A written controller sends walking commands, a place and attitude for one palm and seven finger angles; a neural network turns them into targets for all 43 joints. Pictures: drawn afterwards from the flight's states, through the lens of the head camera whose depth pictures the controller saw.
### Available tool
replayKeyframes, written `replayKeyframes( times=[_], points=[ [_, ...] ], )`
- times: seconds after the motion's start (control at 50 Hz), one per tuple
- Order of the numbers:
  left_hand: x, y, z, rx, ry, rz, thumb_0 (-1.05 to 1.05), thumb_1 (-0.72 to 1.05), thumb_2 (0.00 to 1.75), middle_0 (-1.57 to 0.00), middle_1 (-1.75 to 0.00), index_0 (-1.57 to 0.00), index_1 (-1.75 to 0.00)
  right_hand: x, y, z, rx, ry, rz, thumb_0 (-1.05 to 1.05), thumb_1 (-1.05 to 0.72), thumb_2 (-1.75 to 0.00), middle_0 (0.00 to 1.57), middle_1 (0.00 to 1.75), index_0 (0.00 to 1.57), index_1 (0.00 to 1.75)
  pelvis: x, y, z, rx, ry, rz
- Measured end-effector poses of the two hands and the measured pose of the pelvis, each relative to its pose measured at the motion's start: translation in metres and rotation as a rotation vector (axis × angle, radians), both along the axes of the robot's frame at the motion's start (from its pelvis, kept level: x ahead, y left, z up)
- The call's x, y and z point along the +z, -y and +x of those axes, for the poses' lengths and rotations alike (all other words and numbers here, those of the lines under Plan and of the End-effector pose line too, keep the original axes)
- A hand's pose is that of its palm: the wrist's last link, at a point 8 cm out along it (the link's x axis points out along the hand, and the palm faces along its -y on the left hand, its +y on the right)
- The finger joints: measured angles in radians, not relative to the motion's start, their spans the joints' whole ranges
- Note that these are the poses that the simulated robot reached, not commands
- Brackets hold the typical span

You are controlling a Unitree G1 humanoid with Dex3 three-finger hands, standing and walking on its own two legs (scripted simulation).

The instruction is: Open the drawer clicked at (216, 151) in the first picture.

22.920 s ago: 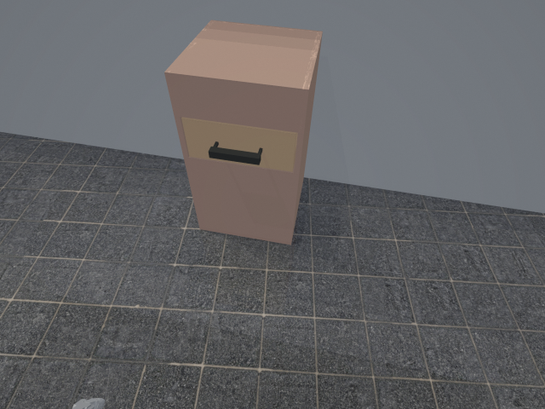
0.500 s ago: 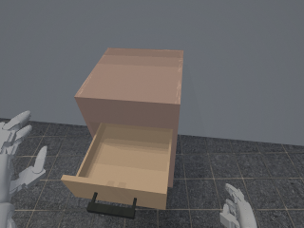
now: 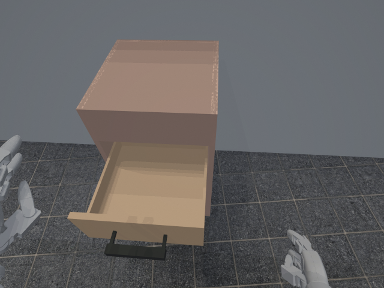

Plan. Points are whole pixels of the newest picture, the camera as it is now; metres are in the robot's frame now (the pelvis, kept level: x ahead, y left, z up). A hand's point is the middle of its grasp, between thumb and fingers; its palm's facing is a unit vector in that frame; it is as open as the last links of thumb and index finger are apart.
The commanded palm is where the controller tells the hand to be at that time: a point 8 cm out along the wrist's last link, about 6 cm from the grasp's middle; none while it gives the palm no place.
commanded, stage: step back with the hand held close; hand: left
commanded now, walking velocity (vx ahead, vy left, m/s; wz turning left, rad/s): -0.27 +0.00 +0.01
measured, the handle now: (137, 243) +0.27 +0.19 -0.24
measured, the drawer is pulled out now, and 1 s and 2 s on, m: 0.28 0.28 0.28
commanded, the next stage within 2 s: stop stepping back and stand still in 1.50 s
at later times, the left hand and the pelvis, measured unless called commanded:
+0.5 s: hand (7, 262) +0.13 +0.25 +0.15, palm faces +0.38 -0.80 -0.46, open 7.4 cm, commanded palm +0.07 +0.29 +0.17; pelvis -0.06 +0.01 -0.01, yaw +1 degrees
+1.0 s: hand (6, 273) +0.12 +0.24 +0.15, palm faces +0.35 -0.82 -0.46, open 7.4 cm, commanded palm +0.05 +0.29 +0.17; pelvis -0.08 +0.01 -0.02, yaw +0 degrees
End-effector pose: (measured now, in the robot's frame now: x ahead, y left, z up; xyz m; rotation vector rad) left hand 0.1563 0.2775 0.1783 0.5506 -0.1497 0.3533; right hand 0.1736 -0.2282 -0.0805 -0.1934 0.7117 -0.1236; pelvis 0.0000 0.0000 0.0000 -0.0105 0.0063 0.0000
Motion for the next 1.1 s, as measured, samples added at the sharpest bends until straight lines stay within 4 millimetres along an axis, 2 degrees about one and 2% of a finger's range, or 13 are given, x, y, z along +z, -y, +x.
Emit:
replayKeyframes(
  times=[0.18, 0.38, 0.54, 0.7, 0.92, 1.02, 1.1],
  points=[
    [-0.006, -0.004, -0.015, -0.05, -0.07, 0.04, 0.02, 0.89, 0.9, -0.22, -0.3, -0.21, -0.3, -0.002, 0.004, -0.018, -0.058, -0.043, -0.021, 0.02, -0.9, -0.9, 0.2, 0.3, 0.2, 0.3, -0.002, -0.006, -0.015, 0.005, -0.025, 0.005],
    [-0.008, -0.011, -0.048, -0.012, 0.0, 0.006, 0.02, 0.89, 0.9, -0.22, -0.3, -0.21, -0.3, 0.003, -0.01, -0.032, -0.018, -0.005, -0.024, 0.02, -0.9, -0.9, 0.2, 0.3, 0.2, 0.3, -0.006, -0.008, -0.042, 0.012, -0.023, 0.003],
    [-0.011, -0.013, -0.068, -0.006, 0.052, -0.008, 0.02, 0.89, 0.9, -0.21, -0.3, -0.21, -0.3, 0.004, -0.014, -0.052, 0.005, 0.008, -0.036, 0.02, -0.9, -0.9, 0.2, 0.3, 0.2, 0.3, -0.01, -0.008, -0.06, 0.014, -0.027, -0.006],
    [-0.01, -0.015, -0.072, -0.021, 0.076, 0.023, 0.02, 0.89, 0.9, -0.21, -0.3, -0.21, -0.3, -0.001, -0.009, -0.075, -0.013, -0.014, -0.05, 0.02, -0.9, -0.9, 0.2, 0.3, 0.2, 0.3, -0.013, -0.008, -0.069, 0.019, -0.03, -0.005],
    [-0.004, 0.001, -0.075, -0.072, 0.13, 0.031, 0.02, 0.89, 0.9, -0.21, -0.3, -0.21, -0.3, -0.01, 0.003, -0.086, -0.027, -0.027, -0.047, 0.02, -0.9, -0.9, 0.2, 0.3, 0.2, 0.3, -0.018, -0.002, -0.079, 0.01, -0.041, -0.007],
    [-0.008, -0.007, -0.076, -0.087, 0.112, 0.026, 0.02, 0.89, 0.9, -0.22, -0.3, -0.21, -0.3, -0.005, 0.005, -0.094, -0.061, -0.044, -0.078, 0.02, -0.9, -0.9, 0.2, 0.3, 0.2, 0.3, -0.016, -0.009, -0.085, 0.006, -0.044, -0.012],
    [-0.005, -0.012, -0.081, -0.079, 0.09, 0.056, 0.02, 0.89, 0.9, -0.22, -0.3, -0.21, -0.3, 0.001, 0.0, -0.098, -0.062, -0.021, -0.074, 0.02, -0.9, -0.9, 0.2, 0.3, 0.2, 0.3, -0.013, -0.007, -0.086, 0.024, -0.064, -0.027]
  ],
)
